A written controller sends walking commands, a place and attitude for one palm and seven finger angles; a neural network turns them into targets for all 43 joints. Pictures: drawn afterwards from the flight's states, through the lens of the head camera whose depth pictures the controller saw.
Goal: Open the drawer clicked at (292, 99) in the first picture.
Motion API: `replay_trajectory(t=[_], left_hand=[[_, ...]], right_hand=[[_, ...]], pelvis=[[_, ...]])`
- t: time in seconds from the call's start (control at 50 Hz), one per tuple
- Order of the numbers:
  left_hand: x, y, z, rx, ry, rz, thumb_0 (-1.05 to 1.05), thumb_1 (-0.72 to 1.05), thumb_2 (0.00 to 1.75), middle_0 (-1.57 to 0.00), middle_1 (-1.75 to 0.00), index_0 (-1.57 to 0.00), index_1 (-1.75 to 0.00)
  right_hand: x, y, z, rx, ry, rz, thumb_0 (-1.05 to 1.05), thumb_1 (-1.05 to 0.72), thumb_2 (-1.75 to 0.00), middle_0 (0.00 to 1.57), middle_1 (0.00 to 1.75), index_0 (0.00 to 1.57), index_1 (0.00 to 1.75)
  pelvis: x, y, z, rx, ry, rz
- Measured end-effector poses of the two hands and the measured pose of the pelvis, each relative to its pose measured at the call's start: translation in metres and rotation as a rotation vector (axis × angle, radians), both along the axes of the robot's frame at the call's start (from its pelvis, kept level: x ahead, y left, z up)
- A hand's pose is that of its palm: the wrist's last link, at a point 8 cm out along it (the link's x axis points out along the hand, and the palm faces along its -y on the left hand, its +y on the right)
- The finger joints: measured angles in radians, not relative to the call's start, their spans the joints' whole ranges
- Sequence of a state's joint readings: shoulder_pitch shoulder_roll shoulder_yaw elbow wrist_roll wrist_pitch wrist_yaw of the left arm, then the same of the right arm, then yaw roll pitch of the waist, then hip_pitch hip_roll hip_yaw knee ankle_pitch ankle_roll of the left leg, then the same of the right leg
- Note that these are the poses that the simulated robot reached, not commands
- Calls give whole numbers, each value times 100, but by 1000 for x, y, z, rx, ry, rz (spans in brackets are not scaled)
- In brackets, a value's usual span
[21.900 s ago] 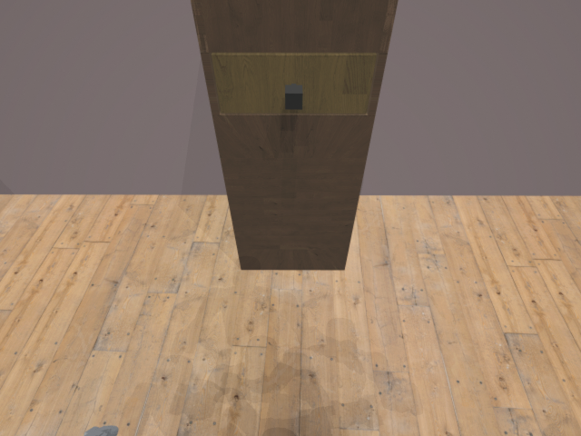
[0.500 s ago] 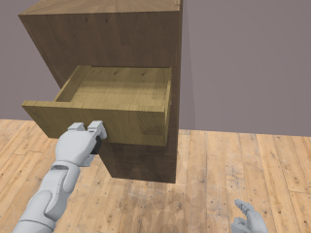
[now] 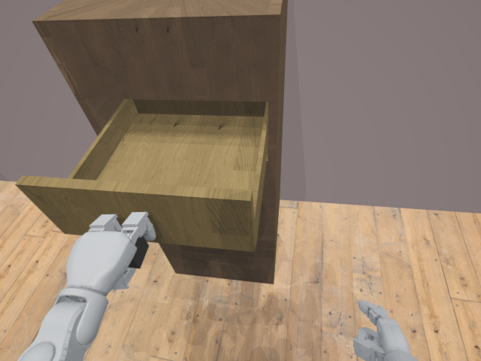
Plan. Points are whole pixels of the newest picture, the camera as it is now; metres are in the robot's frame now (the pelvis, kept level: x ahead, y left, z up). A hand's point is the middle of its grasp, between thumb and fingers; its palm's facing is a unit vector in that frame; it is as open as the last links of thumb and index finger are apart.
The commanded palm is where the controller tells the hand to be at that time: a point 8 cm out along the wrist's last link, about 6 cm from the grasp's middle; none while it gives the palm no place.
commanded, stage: pull the drawer open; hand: left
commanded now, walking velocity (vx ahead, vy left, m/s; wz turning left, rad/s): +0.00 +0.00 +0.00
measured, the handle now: (133, 239) +0.29 +0.21 +0.07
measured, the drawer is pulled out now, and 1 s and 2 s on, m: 0.24 0.29 0.27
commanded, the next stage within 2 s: open the thumb to release the handle in 0.60 s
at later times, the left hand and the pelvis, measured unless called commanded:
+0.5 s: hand (106, 306) +0.18 +0.22 +0.05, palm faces +0.01 -0.09 -1.00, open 7.6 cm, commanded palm +0.14 +0.24 +0.11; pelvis +0.00 +0.00 -0.01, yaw -1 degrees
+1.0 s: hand (109, 298) +0.19 +0.22 +0.05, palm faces +0.05 -0.09 -0.99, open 8.3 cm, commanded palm +0.17 +0.24 +0.11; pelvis -0.01 +0.00 -0.01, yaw +1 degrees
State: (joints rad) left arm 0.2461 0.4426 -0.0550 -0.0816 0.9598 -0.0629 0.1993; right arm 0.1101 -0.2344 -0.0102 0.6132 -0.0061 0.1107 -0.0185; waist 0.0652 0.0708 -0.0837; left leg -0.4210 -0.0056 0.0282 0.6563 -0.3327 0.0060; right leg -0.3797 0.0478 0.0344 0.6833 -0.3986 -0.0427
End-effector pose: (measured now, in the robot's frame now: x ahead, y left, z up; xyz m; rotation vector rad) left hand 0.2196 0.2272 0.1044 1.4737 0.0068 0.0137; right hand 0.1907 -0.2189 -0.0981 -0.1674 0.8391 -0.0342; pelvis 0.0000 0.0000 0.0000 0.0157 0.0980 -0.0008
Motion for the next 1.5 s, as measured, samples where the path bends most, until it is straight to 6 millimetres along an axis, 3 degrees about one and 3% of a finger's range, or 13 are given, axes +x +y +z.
replay_trajectory(t=[0.44, 0.7, 0.9, 1.0, 1.1, 1.26, 1.5], left_hand=[[-58, 1, 0, 2, 6, 15, 4, 42, 70, -42, -135, -35, -135], [-58, 1, 0, -7, 9, 19, 5, 44, 67, -42, -135, -34, -135], [-53, 0, -1, 8, -50, 27, 3, 38, 71, -41, -132, -39, -133], [-51, -1, 0, 9, -45, 43, 2, 26, 65, -39, -129, -41, -131], [-51, -1, 2, 3, -25, 49, 1, 3, 53, -36, -126, -41, -129], [-51, 0, 3, 3, -4, 31, 0, -34, 37, -33, -121, -40, -126], [-48, 0, -1, 2, -36, 23, 0, -48, 31, -32, -120, -37, -125]], right_hand=[[5, -2, 2, 4, -32, 28, 1, -90, -90, 20, 30, 20, 30], [-3, -7, 3, 17, -44, -1, 1, -90, -90, 20, 30, 20, 30], [-7, -5, -14, -6, 17, 16, 1, -90, -90, 19, 30, 20, 30], [-5, 6, -12, 18, 6, 33, 1, -91, -90, 19, 30, 20, 30], [0, 13, -3, 29, -26, 52, 1, -90, -90, 20, 30, 20, 30], [4, 8, 7, 7, -56, 60, 1, -90, -90, 20, 30, 20, 30], [-6, -2, 1, -33, -12, 51, 1, -90, -90, 19, 30, 20, 30]], pelvis=[[-3, -3, -5, -1, 4, -8], [0, -1, -8, 0, 22, -34], [-4, 0, -11, -1, 14, 5], [-7, -2, -9, 0, -4, 9], [-10, -6, -5, 1, -22, 11], [-15, -9, -2, -2, -37, 11], [-19, -6, -2, -6, -29, 20]])
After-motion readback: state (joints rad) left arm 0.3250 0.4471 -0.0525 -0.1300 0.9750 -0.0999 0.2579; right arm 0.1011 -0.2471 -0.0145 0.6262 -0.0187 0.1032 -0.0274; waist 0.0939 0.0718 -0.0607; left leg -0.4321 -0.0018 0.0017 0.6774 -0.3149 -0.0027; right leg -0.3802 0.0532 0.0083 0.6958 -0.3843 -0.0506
